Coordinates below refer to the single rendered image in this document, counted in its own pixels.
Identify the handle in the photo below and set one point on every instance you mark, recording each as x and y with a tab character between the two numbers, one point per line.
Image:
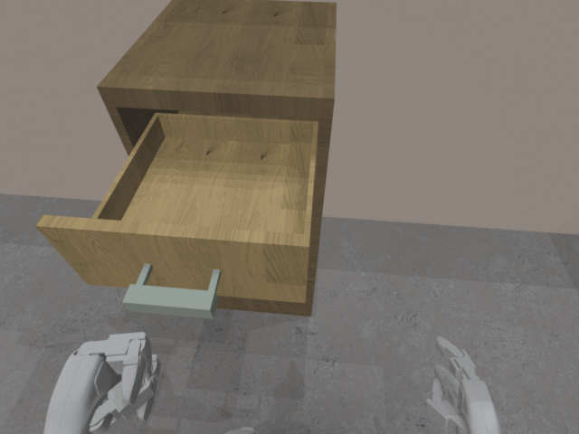
172	301

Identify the drawer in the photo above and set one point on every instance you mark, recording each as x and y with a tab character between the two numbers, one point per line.
199	193

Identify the left robot hand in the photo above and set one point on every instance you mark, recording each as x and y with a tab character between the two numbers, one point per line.
120	368

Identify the right robot hand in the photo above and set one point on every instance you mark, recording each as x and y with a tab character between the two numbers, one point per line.
471	409

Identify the cabinet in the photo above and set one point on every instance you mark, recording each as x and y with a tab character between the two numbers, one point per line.
234	58

